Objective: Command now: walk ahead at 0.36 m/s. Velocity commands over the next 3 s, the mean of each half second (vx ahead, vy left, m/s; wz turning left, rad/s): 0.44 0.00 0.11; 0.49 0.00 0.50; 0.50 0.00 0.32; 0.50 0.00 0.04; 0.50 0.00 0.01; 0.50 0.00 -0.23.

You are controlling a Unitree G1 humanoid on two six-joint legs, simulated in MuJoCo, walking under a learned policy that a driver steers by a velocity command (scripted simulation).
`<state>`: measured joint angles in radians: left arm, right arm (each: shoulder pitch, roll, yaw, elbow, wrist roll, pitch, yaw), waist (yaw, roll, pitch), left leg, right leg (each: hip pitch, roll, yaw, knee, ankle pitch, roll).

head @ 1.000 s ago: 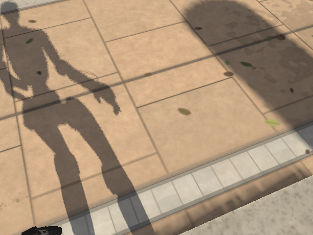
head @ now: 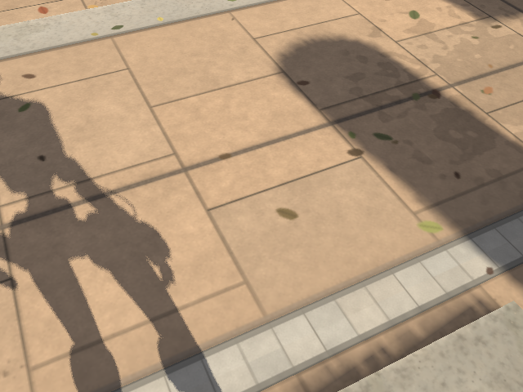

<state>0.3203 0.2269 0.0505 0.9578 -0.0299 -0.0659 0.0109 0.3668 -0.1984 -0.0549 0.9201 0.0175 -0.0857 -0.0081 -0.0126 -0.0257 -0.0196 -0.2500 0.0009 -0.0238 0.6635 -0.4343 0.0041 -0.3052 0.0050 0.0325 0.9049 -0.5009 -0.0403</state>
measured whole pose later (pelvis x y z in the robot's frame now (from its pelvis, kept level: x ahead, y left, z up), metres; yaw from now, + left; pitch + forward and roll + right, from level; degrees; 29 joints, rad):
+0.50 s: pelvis +0.18 -0.09 +0.05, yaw +6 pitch +0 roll +0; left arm 0.32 0.16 0.04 1.01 0.00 -0.05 -0.01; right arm 0.17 -0.25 -0.08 0.80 0.04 0.03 -0.02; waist -0.01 0.04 0.02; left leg -0.60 0.04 0.01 1.29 -0.37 0.07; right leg -0.09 -0.03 -0.21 0.34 -0.66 0.16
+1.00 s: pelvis +0.38 -0.07 +0.08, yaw +22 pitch +1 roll -1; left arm -0.12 0.23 0.04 0.68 -0.01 -0.11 -0.03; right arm 0.48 -0.18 -0.04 0.82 0.02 -0.08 -0.03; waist -0.11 -0.04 0.03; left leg -0.07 -0.06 -0.05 0.38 -0.33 0.07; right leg -0.64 -0.07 0.10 0.72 0.07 0.03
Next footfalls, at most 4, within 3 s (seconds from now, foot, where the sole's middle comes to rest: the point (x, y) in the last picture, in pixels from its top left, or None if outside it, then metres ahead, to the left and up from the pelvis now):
0.18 right None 0.21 -0.17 -0.72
0.72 left None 0.31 -0.01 -0.70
1.20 right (307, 311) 0.75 -0.12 -0.76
1.72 left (186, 269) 0.89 0.23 -0.76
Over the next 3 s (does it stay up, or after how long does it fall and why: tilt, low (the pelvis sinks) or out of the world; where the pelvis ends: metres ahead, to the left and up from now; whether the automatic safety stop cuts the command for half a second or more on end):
stays up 1.36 0.40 0.02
